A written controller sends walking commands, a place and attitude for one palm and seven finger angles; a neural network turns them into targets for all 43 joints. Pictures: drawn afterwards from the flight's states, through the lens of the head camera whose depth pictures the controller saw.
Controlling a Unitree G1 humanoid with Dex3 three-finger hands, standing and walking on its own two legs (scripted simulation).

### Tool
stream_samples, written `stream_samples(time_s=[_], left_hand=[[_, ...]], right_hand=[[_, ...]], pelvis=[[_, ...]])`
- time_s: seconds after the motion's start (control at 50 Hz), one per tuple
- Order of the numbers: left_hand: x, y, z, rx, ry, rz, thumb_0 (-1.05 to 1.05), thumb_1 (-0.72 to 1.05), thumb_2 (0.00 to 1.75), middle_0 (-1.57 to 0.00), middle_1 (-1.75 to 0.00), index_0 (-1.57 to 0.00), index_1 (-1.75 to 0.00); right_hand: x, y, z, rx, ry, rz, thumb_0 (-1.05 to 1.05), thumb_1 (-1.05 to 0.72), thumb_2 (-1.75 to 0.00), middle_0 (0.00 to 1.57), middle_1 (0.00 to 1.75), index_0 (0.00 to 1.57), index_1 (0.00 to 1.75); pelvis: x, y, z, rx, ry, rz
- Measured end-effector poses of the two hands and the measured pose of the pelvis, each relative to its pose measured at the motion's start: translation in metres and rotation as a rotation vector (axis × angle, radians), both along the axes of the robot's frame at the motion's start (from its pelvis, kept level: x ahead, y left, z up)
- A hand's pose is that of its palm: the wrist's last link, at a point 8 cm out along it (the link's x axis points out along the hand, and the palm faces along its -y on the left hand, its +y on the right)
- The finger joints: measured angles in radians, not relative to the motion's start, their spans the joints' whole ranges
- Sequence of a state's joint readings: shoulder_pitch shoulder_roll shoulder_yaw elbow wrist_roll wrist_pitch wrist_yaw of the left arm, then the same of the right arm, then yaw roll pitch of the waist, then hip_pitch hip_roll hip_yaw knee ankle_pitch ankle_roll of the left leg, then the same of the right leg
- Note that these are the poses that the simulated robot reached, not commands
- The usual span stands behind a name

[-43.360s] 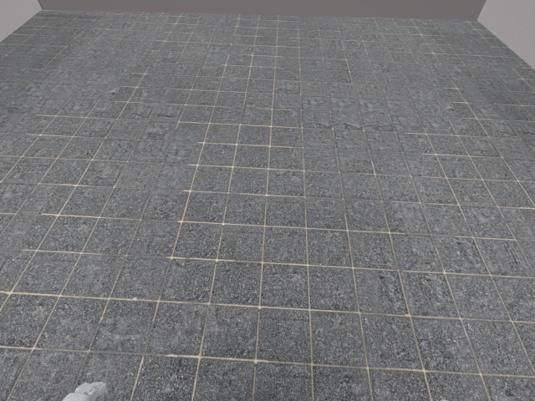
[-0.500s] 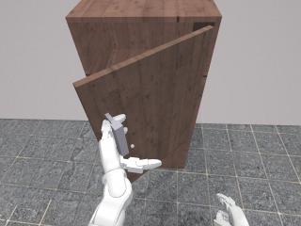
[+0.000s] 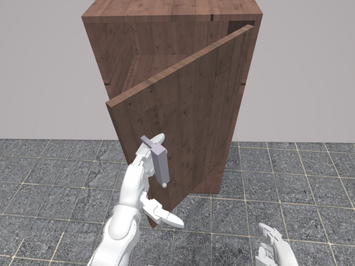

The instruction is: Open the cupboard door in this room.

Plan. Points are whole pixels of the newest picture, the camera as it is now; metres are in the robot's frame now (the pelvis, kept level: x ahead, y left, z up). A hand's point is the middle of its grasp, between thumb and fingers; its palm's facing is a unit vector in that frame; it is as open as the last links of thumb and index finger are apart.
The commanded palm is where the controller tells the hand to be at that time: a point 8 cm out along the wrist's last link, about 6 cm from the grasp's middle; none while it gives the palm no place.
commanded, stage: slide the hand sideways off the handle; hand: left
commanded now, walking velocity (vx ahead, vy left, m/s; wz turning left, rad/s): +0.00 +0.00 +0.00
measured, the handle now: (154, 161) +0.33 +0.07 +0.08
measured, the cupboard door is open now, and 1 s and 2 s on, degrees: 47 41 41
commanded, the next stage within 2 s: draw the hand back to the body in 0.94 s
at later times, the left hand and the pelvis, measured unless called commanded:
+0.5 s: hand (138, 191) +0.26 +0.10 +0.08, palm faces -0.02 -1.00 -0.01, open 16.1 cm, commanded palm +0.22 +0.16 +0.08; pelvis +0.01 +0.00 +0.00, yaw -1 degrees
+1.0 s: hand (111, 209) +0.22 +0.14 +0.07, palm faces -0.02 -1.00 -0.02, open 16.3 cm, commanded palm +0.19 +0.20 +0.08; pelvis +0.02 +0.01 -0.01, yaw +0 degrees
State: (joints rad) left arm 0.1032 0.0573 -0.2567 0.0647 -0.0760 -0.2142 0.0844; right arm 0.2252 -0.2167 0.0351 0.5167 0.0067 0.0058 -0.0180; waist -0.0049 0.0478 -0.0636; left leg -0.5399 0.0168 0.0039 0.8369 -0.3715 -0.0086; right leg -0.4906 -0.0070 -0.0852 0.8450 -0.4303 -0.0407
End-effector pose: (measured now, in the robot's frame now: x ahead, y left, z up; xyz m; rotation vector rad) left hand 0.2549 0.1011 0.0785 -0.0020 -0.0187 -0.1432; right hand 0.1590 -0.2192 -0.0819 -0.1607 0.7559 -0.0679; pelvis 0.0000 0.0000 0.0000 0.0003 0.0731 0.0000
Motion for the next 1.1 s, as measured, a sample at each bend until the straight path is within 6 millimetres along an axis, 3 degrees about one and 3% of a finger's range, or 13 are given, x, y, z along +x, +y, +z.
stream_samples(time_s=[0.12,0.28,0.44,0.8,1.1], left_hand=[[-0.003,-0.001,0.001,-0.019,-0.001,0.050,-0.01,-0.50,0.30,-0.20,-0.33,-0.20,-0.34],[-0.007,0.015,0.000,0.010,-0.008,0.063,-0.01,-0.50,0.30,-0.21,-0.32,-0.19,-0.32],[-0.013,0.040,-0.002,0.009,0.015,0.107,-0.01,-0.50,0.30,-0.20,-0.32,-0.19,-0.32],[-0.050,0.090,-0.007,0.023,0.041,0.152,-0.01,-0.50,0.30,-0.16,-0.30,-0.15,-0.30],[-0.056,0.095,-0.005,0.013,0.030,0.118,-0.01,-0.50,0.30,-0.15,-0.30,-0.15,-0.30]], right_hand=[[-0.009,0.001,0.004,0.006,-0.009,-0.010,0.01,-0.90,-0.90,0.20,0.30,0.20,0.30],[-0.009,-0.001,0.005,0.001,-0.005,-0.012,0.01,-0.90,-0.90,0.20,0.30,0.20,0.30],[0.005,-0.005,0.007,-0.006,-0.022,-0.011,0.01,-0.90,-0.90,0.20,0.30,0.20,0.30],[0.038,-0.004,0.007,-0.036,-0.089,0.016,0.01,-0.90,-0.90,0.20,0.30,0.20,0.30],[0.034,0.008,0.005,-0.029,-0.116,0.008,0.01,-0.90,-0.90,0.20,0.30,0.20,0.30]], pelvis=[[-0.001,0.001,0.002,0.006,0.000,-0.018],[0.001,0.000,0.001,0.005,0.005,-0.022],[0.010,-0.001,0.002,0.003,0.022,-0.020],[0.025,0.000,-0.008,-0.010,0.069,0.006],[0.022,0.009,-0.014,-0.021,0.079,0.006]])
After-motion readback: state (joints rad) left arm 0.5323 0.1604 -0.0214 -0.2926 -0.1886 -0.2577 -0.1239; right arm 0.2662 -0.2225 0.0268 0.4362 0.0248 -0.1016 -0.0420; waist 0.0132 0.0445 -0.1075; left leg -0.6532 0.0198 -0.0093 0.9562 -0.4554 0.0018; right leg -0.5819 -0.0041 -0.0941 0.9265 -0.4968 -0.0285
